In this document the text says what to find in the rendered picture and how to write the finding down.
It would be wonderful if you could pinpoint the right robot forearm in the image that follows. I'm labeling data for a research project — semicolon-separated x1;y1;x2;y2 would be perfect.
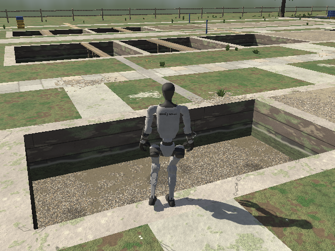
186;127;194;144

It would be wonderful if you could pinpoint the left robot upper arm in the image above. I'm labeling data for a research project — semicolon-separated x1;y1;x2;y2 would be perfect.
144;105;157;134

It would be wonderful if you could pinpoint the left robot forearm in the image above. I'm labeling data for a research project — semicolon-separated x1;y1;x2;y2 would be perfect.
140;126;149;144

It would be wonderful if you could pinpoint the right robot thigh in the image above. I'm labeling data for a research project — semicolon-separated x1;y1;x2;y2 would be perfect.
167;145;185;174

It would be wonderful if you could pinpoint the robot left hand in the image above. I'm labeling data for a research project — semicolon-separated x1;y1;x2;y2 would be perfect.
139;142;151;152

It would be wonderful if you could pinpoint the robot left foot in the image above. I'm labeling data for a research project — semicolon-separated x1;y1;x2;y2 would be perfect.
149;196;157;206

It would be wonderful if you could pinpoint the right robot upper arm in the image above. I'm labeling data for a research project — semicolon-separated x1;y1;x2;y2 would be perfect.
179;105;192;134

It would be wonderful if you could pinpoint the robot right hand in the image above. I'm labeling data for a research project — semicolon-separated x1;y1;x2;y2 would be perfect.
183;142;194;152

